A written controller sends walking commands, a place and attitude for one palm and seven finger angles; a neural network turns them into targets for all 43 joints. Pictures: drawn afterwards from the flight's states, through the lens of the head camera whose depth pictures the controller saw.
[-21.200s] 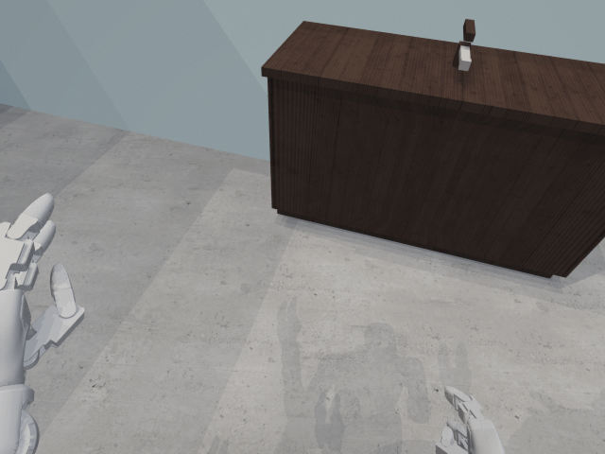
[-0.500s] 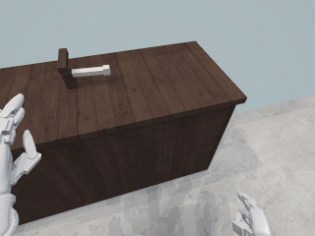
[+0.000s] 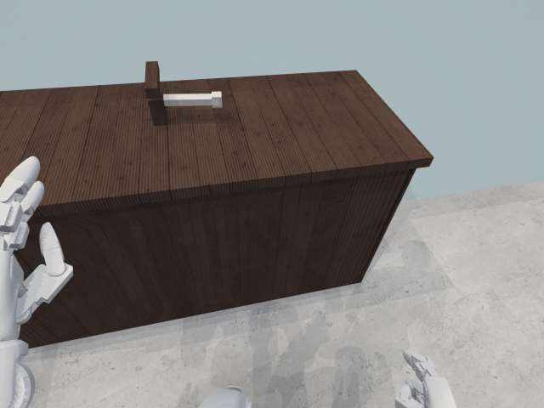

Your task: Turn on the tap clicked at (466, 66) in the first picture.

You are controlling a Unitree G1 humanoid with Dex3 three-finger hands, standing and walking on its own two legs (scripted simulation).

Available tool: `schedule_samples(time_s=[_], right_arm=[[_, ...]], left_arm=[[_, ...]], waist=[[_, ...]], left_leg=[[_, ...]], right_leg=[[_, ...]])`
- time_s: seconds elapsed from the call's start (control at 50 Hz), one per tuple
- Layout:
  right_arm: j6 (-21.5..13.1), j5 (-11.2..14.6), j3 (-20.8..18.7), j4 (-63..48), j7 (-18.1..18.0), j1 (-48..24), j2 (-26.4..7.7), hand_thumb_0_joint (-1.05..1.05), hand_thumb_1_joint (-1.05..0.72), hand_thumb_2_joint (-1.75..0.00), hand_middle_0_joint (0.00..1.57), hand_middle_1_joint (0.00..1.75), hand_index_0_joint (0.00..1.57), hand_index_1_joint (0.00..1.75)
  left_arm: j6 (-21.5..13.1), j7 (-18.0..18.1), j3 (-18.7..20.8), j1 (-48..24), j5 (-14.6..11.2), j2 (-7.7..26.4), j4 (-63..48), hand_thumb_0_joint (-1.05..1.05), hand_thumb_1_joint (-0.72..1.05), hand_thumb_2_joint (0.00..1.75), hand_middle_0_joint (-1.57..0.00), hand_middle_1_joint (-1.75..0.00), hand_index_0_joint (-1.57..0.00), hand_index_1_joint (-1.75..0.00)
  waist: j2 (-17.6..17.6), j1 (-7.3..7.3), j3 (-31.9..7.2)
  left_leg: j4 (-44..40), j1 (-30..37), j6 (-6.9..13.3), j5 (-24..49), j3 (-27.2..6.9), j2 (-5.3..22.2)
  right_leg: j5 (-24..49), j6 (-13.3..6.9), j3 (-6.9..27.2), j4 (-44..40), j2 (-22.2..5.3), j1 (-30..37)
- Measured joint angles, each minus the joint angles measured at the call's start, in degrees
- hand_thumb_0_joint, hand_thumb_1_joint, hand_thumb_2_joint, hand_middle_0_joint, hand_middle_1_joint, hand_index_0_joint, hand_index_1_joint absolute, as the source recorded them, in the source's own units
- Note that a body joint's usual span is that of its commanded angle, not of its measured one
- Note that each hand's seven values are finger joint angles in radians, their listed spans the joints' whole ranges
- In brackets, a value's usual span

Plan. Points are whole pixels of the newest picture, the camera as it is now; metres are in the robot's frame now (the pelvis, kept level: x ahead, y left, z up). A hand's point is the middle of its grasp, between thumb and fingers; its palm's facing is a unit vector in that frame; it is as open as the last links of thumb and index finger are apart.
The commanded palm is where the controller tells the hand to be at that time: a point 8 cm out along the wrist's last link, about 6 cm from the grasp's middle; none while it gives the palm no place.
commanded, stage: step back with the hand held close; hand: left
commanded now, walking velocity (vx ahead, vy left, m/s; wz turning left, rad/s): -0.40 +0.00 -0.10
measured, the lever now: (216, 99) +0.78 +0.22 +0.05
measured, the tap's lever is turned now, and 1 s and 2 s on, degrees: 83 83 83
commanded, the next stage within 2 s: stop stepping back and stand still in 0.10 s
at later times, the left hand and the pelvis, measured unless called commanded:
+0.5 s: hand out of the picture +0.08 +0.23 +0.18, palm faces +0.34 -0.89 -0.30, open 7.4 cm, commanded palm +0.04 +0.27 +0.19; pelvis -0.15 +0.01 +0.02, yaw -6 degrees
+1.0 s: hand out of the picture +0.08 +0.24 +0.18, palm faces +0.35 -0.88 -0.32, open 7.4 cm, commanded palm +0.02 +0.29 +0.19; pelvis -0.16 +0.02 +0.00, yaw -5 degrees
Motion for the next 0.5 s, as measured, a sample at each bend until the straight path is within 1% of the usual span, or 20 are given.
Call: schedule_samples(time_s=[0.02,0.04,0.06,0.08,0.1,0.12,0.14,0.16,0.2,0.24,0.28,0.32,0.34,0.36,0.38,0.4,0.44,0.46,0.48,0.5], right_arm=[[0.30,-0.19,0.39,0.16,-0.08,0.17,0.11,0.02,-0.90,-0.90,0.21,0.30,0.20,0.30],[0.45,-0.28,0.88,0.05,-0.25,0.19,0.17,0.02,-0.90,-0.90,0.21,0.30,0.20,0.30],[0.47,-0.22,1.34,-0.41,-0.45,0.08,0.04,0.02,-0.90,-0.90,0.21,0.30,0.20,0.30],[0.32,-0.10,1.62,-1.52,-0.63,0.02,-0.61,0.02,-0.90,-0.90,0.21,0.30,0.20,0.30],[0.06,-0.03,1.38,-2.04,-0.87,-0.88,-0.72,0.02,-0.90,-0.90,0.21,0.30,0.20,0.30],[0.01,0.27,1.05,-2.24,-0.97,-2.14,-0.32,0.02,-0.90,-0.90,0.21,0.30,0.20,0.30],[-0.05,0.23,0.84,-2.49,-0.89,-3.17,0.15,0.02,-0.90,-0.90,0.21,0.30,0.20,0.30],[-0.33,-0.07,0.68,-2.82,-0.70,-3.80,0.63,0.02,-0.90,-0.90,0.21,0.30,0.20,0.30],[-1.32,-0.42,0.56,-3.32,-0.17,-4.12,1.52,0.02,-0.90,-0.90,0.21,0.30,0.20,0.30],[-2.01,-0.37,0.72,-3.46,0.36,-3.72,2.16,0.01,-0.90,-0.90,0.21,0.30,0.20,0.30],[-2.28,-0.15,1.13,-3.40,0.80,-2.84,2.48,0.01,-0.90,-0.90,0.21,0.30,0.20,0.30],[-2.32,-0.09,1.64,-3.36,0.86,-1.67,2.67,0.01,-0.90,-0.90,0.21,0.30,0.20,0.30],[-2.22,-0.16,1.87,-3.46,0.80,-1.11,2.77,0.01,-0.90,-0.90,0.21,0.30,0.20,0.30],[-2.02,-0.24,2.15,-3.76,0.80,-0.72,2.93,0.01,-0.90,-0.90,0.21,0.30,0.20,0.30],[-1.78,-0.35,2.35,-3.90,0.84,-0.82,2.70,0.01,-0.90,-0.90,0.21,0.30,0.20,0.30],[-1.44,-0.54,2.39,-3.19,0.77,-1.18,2.00,0.01,-0.90,-0.90,0.21,0.30,0.20,0.30],[-0.66,-0.35,2.27,-0.97,0.57,-0.39,1.04,0.01,-0.90,-0.90,0.21,0.30,0.20,0.30],[-0.36,-0.09,2.19,-0.18,0.40,0.57,0.72,0.01,-0.90,-0.90,0.21,0.30,0.20,0.30],[-0.18,0.10,2.11,0.36,0.15,1.67,0.36,0.01,-0.90,-0.90,0.21,0.30,0.20,0.30],[-0.12,0.25,1.95,0.73,-0.17,2.75,-0.06,0.01,-0.90,-0.90,0.21,0.30,0.20,0.30]], left_arm=[[0.56,-0.21,-0.72,-0.07,0.10,-0.21,0.03,0.01,0.89,0.90,-0.21,-0.30,-0.21,-0.30],[0.90,-0.38,-1.10,-0.53,0.12,-0.15,0.11,0.01,0.89,0.90,-0.21,-0.30,-0.21,-0.30],[1.14,-0.48,-1.17,-1.19,0.05,0.15,0.12,0.01,0.89,0.90,-0.21,-0.30,-0.21,-0.30],[1.35,-0.57,-1.10,-1.94,-0.08,0.49,-0.22,0.01,0.88,0.90,-0.21,-0.30,-0.21,-0.30],[1.34,-0.60,-0.66,-3.37,-0.07,1.21,-0.15,0.01,0.88,0.90,-0.21,-0.30,-0.21,-0.30],[1.29,-0.50,-0.03,-4.81,-0.18,2.11,0.30,0.01,0.88,0.90,-0.21,-0.30,-0.21,-0.30],[1.38,-0.47,0.74,-5.48,-0.40,2.72,0.71,0.01,0.88,0.90,-0.21,-0.30,-0.21,-0.30],[1.80,-0.44,1.44,-5.51,-0.68,3.05,0.76,0.01,0.88,0.90,-0.21,-0.30,-0.21,-0.30],[2.58,-0.24,2.22,-4.73,-0.98,3.09,-0.06,0.01,0.89,0.90,-0.21,-0.30,-0.21,-0.30],[2.98,-0.01,2.27,-3.47,-1.03,2.59,-1.42,0.01,0.89,0.90,-0.21,-0.30,-0.21,-0.30],[3.18,0.19,1.59,-2.08,-1.14,1.61,-2.18,0.01,0.89,0.90,-0.21,-0.30,-0.21,-0.30],[3.64,0.30,0.66,-1.20,-1.27,0.91,-1.82,0.01,0.89,0.90,-0.21,-0.30,-0.21,-0.30],[3.93,0.25,0.39,-1.01,-1.27,0.92,-1.39,0.01,0.89,0.90,-0.21,-0.30,-0.21,-0.30],[4.18,0.18,0.53,-0.79,-1.19,1.40,-1.25,0.01,0.89,0.90,-0.21,-0.30,-0.21,-0.30],[4.14,-0.01,0.74,-0.79,-1.08,1.57,-1.12,0.01,0.89,0.90,-0.21,-0.30,-0.21,-0.30],[4.21,-0.26,0.38,-1.07,-1.02,1.01,-0.65,0.01,0.89,0.90,-0.21,-0.30,-0.21,-0.30],[4.26,-0.68,-0.76,-1.26,-0.94,0.33,0.81,0.01,0.89,0.90,-0.21,-0.30,-0.21,-0.30],[4.18,-0.72,-1.17,-1.22,-0.92,0.15,1.75,0.01,0.89,0.90,-0.21,-0.30,-0.21,-0.30],[4.16,-0.64,-1.42,-1.24,-0.84,0.01,2.71,0.01,0.89,0.90,-0.21,-0.30,-0.21,-0.30],[4.18,-0.45,-1.57,-1.37,-0.73,-0.06,3.63,0.01,0.89,0.90,-0.21,-0.30,-0.21,-0.30]], waist=[[-1.09,0.33,-0.42],[-2.12,0.44,-0.65],[-2.76,0.34,-0.79],[-2.00,0.05,-1.03],[-2.01,-0.50,-0.34],[-2.71,-0.55,1.09],[-3.00,-0.58,2.10],[-2.82,-0.83,2.64],[-2.20,-1.03,2.90],[-1.70,-0.70,2.28],[-1.07,-0.48,0.96],[-0.59,-0.70,-0.58],[-0.73,-0.89,-1.27],[-1.73,-0.88,-1.95],[-2.27,-0.41,-2.27],[-1.45,0.02,-1.92],[-1.17,0.34,-2.51],[-1.60,0.24,-3.24],[-2.05,-0.02,-4.00],[-2.43,-0.41,-4.68]], left_leg=[[1.07,1.41,-0.11,-1.23,0.40,-0.42],[-0.96,3.70,-0.14,-1.20,0.75,-0.60],[-5.53,6.58,-0.01,0.98,0.90,-0.46],[-10.76,9.29,0.68,5.96,0.18,0.73],[-12.43,9.17,2.29,8.20,-0.01,0.60],[-12.25,8.71,3.37,8.63,0.47,0.06],[-12.34,8.50,3.96,8.74,0.97,-0.04],[-12.91,8.41,4.22,9.13,1.20,0.20],[-15.22,8.57,4.26,10.96,1.51,1.07],[-17.99,8.78,4.04,13.36,2.08,2.17],[-20.79,8.94,3.73,15.54,2.56,3.19],[-23.13,8.73,3.03,16.07,2.68,3.58],[-23.58,8.17,2.44,14.98,2.74,3.35],[-22.75,6.82,1.69,12.33,3.40,2.66],[-19.73,4.48,0.67,8.03,3.90,2.39],[-14.44,2.53,0.09,5.19,2.79,2.65],[-4.14,0.86,-0.43,2.73,0.62,1.65],[-1.38,1.24,-0.36,2.38,0.36,1.09],[-0.74,2.43,-0.12,2.07,0.51,0.80],[-1.88,4.30,0.25,1.41,0.91,0.75]], right_leg=[[0.91,0.34,0.55,-1.04,-0.74,-0.16],[1.85,0.70,0.95,-1.82,-1.40,-0.59],[2.61,1.09,1.15,-2.01,-1.80,-1.48],[3.11,1.46,0.65,-1.58,-1.30,-2.88],[1.98,1.80,0.45,0.39,-1.44,-4.73],[-1.71,1.74,1.34,3.62,-1.45,-6.09],[-5.65,1.69,2.13,8.15,-0.83,-7.35],[-8.38,1.65,2.46,13.01,0.12,-8.30],[-10.34,1.68,1.92,20.39,1.50,-8.78],[-10.77,1.78,0.36,22.53,1.65,-7.12],[-12.17,1.36,-1.61,18.64,1.10,-3.08],[-13.62,0.38,-3.47,9.81,0.59,2.78],[-13.22,-0.27,-4.22,3.73,0.26,6.08],[-12.45,-1.47,-4.17,-2.59,-0.60,8.95],[-8.52,-2.91,-3.25,-6.75,-1.10,9.47],[-4.63,-3.39,-2.97,-6.82,-0.56,8.61],[-2.95,-3.20,-2.30,-6.27,-0.40,7.98],[-2.86,-2.89,-1.97,-6.47,-0.74,7.97],[-2.81,-2.55,-1.74,-6.71,-1.13,7.96],[-2.80,-2.28,-1.65,-6.74,-1.49,7.87]])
